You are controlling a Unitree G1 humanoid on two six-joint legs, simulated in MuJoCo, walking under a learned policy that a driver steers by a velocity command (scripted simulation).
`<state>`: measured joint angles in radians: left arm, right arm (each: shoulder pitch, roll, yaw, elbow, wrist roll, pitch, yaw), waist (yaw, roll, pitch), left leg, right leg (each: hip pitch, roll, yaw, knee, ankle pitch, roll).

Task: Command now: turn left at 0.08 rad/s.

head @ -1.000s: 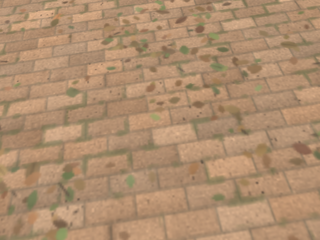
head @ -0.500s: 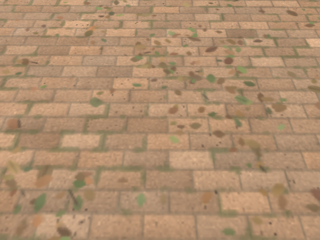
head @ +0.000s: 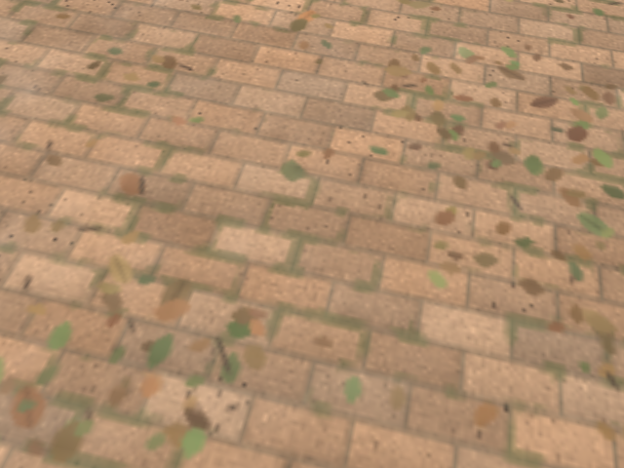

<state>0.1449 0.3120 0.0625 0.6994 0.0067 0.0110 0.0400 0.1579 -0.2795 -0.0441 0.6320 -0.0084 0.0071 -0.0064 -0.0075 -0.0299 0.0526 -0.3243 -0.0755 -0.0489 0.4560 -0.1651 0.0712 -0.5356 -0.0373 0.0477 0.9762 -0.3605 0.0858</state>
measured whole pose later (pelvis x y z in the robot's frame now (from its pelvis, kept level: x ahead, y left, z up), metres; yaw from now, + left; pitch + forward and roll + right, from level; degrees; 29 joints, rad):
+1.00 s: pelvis +0.19 -0.17 +0.01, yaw -22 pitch +2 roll +0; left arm 0.34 0.25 0.04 0.70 0.01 -0.07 -0.01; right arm 0.20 -0.31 -0.06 0.75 0.02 -0.06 0.03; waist 0.02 0.05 0.01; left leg -0.72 0.11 -0.02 1.02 -0.07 -0.02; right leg -0.07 0.05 -0.06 0.29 -0.25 -0.07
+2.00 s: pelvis +0.74 -0.33 +0.01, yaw +7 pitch +1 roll -1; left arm 0.38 0.26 0.05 0.78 0.00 -0.09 -0.01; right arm 0.16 -0.29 -0.05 0.66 0.01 -0.04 0.01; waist 0.07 0.04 0.02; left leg -0.62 0.07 -0.06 0.88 -0.19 0.00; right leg -0.12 0.03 -0.03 0.30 -0.20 -0.04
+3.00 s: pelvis +1.27 -0.31 +0.01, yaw -17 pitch +2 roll +0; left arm 0.32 0.28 0.06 0.69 -0.01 -0.05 -0.01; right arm 0.11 -0.31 -0.05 0.71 -0.01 -0.09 0.00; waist 0.04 0.03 0.05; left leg -0.65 0.11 -0.09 0.92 -0.19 -0.06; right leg -0.20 0.11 0.08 0.36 -0.17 -0.09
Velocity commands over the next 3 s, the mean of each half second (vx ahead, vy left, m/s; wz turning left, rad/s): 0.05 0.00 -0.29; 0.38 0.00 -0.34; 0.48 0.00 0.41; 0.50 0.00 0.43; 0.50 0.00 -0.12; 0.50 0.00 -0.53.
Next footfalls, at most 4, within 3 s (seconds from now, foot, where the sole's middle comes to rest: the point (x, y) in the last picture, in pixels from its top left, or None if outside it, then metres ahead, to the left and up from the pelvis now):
0.16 right None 0.07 -0.16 -0.78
0.74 right None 0.14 -0.24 -0.78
1.26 left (394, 424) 0.53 -0.18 -0.78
1.70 right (488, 329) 0.76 -0.43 -0.78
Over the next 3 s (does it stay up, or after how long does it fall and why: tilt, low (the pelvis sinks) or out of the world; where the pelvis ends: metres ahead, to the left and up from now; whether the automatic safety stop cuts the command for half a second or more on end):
stays up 1.27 -0.31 0.01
